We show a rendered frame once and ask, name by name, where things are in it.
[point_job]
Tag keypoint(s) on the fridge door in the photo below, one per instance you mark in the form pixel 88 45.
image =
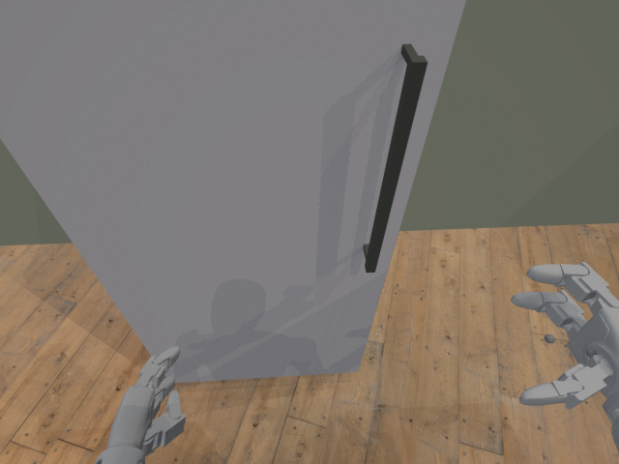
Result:
pixel 218 163

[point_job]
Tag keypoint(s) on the handle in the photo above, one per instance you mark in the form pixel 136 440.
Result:
pixel 410 93

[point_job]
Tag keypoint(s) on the left robot hand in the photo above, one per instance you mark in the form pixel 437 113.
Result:
pixel 141 403

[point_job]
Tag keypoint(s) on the right robot hand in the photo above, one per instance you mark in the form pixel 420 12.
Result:
pixel 601 333

